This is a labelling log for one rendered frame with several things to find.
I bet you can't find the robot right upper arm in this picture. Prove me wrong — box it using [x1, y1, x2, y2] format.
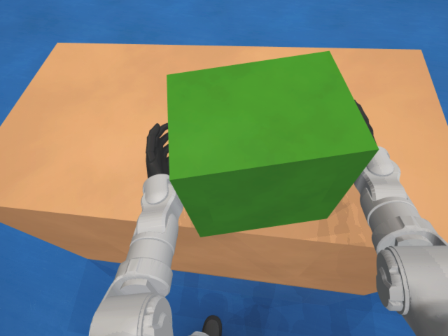
[376, 246, 448, 336]

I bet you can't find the left robot hand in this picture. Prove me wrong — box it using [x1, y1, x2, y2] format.
[146, 123, 169, 178]

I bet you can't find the robot left upper arm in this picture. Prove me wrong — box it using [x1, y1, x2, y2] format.
[90, 292, 174, 336]

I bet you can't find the robot left forearm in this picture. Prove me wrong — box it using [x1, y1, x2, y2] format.
[89, 174, 183, 336]

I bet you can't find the pedestal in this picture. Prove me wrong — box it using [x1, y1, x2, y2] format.
[0, 43, 448, 295]

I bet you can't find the robot right forearm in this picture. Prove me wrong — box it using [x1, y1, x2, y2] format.
[354, 146, 448, 254]

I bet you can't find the carton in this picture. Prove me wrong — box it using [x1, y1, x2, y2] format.
[167, 51, 379, 237]

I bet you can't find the right robot hand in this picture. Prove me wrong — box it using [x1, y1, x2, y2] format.
[354, 100, 375, 140]

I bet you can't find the robot left foot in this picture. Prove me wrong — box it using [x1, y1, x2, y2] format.
[202, 315, 222, 336]

